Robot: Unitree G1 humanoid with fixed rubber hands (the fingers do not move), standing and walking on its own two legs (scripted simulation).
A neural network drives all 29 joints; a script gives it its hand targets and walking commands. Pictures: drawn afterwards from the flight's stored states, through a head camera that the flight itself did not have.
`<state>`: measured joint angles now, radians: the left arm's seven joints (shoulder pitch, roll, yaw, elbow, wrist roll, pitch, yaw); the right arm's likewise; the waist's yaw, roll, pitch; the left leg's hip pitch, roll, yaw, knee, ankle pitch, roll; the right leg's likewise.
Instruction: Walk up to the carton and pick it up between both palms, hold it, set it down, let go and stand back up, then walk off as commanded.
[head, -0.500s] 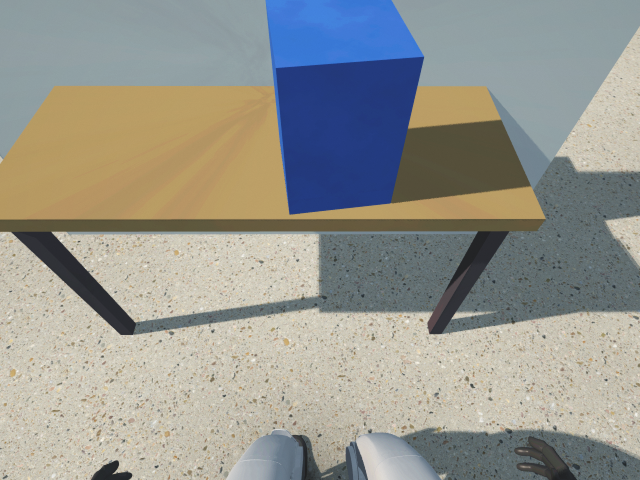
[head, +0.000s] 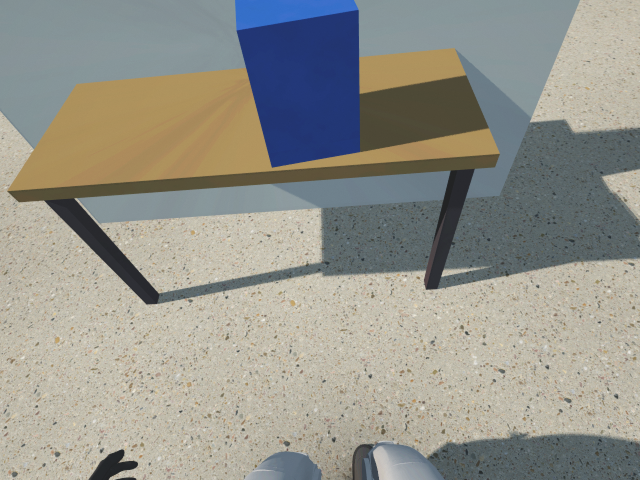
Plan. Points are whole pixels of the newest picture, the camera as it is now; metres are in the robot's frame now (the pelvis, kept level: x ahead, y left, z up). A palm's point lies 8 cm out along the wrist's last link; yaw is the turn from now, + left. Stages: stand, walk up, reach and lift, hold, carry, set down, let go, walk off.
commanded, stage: walk off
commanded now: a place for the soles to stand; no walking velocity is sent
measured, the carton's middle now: (301, 71) +0.86 +0.03 +0.03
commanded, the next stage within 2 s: stand in 1.82 s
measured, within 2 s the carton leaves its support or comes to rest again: neither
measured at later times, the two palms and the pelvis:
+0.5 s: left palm out of the picture -0.10 +0.31 -0.10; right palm out of the picture -0.05 -0.30 -0.10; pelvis -0.14 +0.00 +0.00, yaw +0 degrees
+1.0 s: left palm out of the picture -0.08 +0.37 -0.12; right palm out of the picture -0.04 -0.23 -0.10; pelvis -0.12 +0.07 -0.01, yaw +3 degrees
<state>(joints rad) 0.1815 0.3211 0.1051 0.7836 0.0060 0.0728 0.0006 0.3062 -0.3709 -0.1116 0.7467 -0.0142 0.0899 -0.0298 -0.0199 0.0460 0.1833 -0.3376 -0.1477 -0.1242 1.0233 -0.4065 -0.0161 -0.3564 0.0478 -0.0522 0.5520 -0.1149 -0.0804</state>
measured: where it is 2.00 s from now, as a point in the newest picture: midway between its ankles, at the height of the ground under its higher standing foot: outside the picture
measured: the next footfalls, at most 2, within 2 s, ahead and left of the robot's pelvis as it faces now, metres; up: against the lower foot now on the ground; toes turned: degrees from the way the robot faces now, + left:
left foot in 0.16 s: +0.00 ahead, +0.07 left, +0.00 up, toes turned -1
right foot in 0.50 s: -0.16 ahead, -0.10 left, +0.00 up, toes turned +0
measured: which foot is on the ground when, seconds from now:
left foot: up 0.00-0.14, down 0.16-0.50, up 0.52-0.82, down 0.84-1.00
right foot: down 0.00-0.16, up 0.18-0.48, down 0.50-0.86, up 0.88-1.00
